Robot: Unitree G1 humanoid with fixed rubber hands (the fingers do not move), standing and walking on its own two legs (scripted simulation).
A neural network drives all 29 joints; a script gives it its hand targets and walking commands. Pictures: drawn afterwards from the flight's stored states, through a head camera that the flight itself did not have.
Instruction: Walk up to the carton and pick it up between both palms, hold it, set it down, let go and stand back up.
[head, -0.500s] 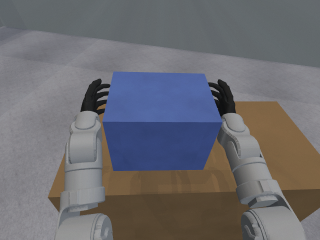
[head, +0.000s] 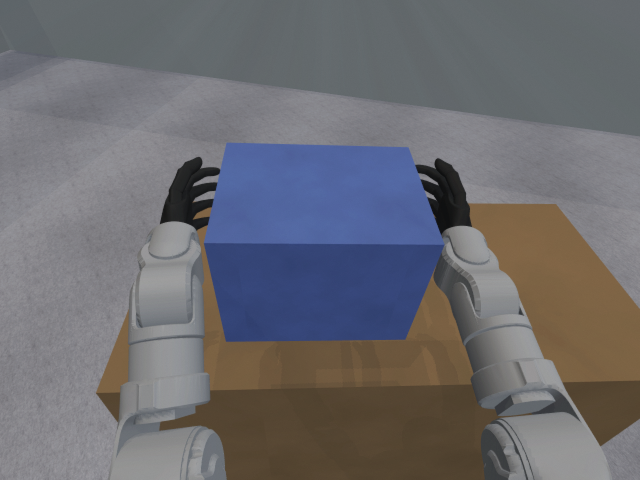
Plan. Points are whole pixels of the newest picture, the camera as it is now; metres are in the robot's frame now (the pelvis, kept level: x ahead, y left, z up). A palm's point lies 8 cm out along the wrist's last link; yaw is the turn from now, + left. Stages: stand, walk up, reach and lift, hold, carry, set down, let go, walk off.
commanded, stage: hold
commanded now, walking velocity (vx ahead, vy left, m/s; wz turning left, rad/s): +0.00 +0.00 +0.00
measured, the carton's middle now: (318, 243) +0.37 +0.01 +0.14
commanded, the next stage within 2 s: none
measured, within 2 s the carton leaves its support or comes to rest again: neither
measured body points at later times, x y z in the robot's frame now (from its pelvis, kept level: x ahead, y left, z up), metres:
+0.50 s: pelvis +0.00 +0.00 +0.00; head -0.03 +0.02 +0.45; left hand +0.38 +0.17 +0.18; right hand +0.38 -0.16 +0.17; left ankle +0.01 +0.10 -0.75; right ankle +0.04 -0.11 -0.75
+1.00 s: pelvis +0.00 +0.00 +0.00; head -0.03 +0.03 +0.45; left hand +0.38 +0.17 +0.18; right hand +0.38 -0.15 +0.17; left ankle +0.01 +0.10 -0.75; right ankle +0.04 -0.11 -0.75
